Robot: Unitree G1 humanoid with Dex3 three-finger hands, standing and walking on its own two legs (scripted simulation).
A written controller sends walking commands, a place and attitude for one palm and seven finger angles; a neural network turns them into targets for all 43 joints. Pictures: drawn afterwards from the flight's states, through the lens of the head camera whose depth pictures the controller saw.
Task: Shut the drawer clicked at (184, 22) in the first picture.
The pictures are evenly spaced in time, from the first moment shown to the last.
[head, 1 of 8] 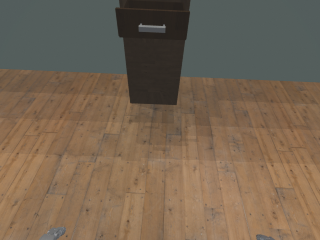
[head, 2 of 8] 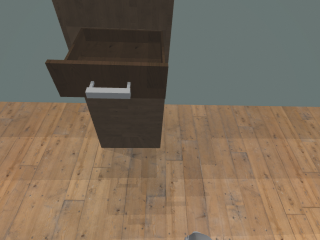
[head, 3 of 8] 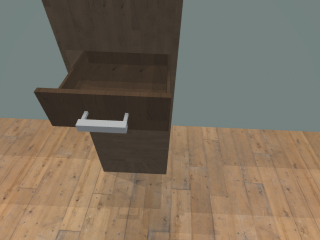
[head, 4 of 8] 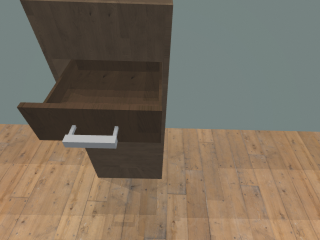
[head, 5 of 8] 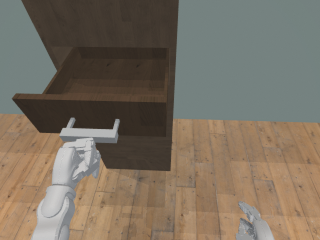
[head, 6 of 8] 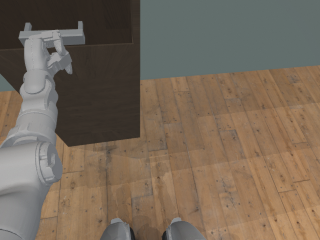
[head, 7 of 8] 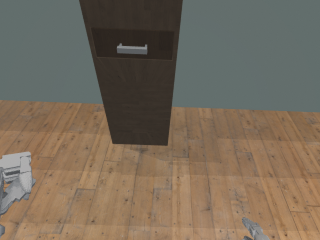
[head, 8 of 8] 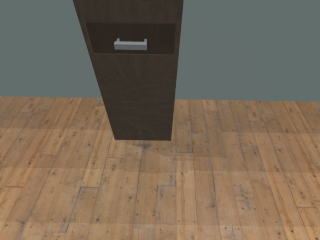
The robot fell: no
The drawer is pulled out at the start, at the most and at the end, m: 0.25 0.25 0.00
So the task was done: yes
